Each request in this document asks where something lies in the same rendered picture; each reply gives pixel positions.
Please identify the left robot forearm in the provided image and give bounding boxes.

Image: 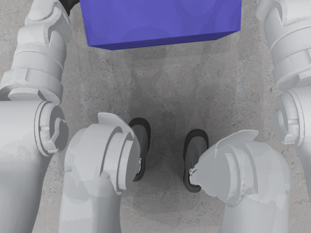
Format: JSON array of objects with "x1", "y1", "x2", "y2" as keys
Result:
[{"x1": 0, "y1": 0, "x2": 72, "y2": 106}]

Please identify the right robot forearm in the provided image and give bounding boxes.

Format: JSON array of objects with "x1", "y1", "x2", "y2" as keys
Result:
[{"x1": 255, "y1": 0, "x2": 311, "y2": 91}]

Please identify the robot right upper arm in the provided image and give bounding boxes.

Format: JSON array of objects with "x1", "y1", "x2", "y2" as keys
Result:
[{"x1": 272, "y1": 85, "x2": 311, "y2": 202}]

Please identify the robot left upper arm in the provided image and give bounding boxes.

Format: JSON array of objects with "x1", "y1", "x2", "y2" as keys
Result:
[{"x1": 0, "y1": 100, "x2": 69, "y2": 233}]

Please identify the left robot hand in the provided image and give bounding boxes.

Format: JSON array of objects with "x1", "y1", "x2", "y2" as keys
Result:
[{"x1": 59, "y1": 0, "x2": 80, "y2": 16}]

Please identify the carton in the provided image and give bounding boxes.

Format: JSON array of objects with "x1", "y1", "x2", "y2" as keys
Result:
[{"x1": 80, "y1": 0, "x2": 242, "y2": 50}]

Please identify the robot left shin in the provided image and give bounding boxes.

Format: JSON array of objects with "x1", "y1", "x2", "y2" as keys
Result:
[{"x1": 64, "y1": 112, "x2": 141, "y2": 181}]

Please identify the right robot foot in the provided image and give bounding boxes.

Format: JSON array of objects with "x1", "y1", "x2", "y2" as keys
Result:
[{"x1": 183, "y1": 129, "x2": 208, "y2": 193}]

